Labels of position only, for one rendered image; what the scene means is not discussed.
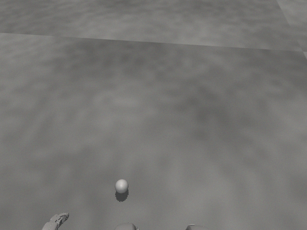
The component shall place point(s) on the ball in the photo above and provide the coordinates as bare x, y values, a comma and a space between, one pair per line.
121, 186

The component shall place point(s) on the left robot hand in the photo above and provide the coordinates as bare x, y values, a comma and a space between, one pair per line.
56, 221

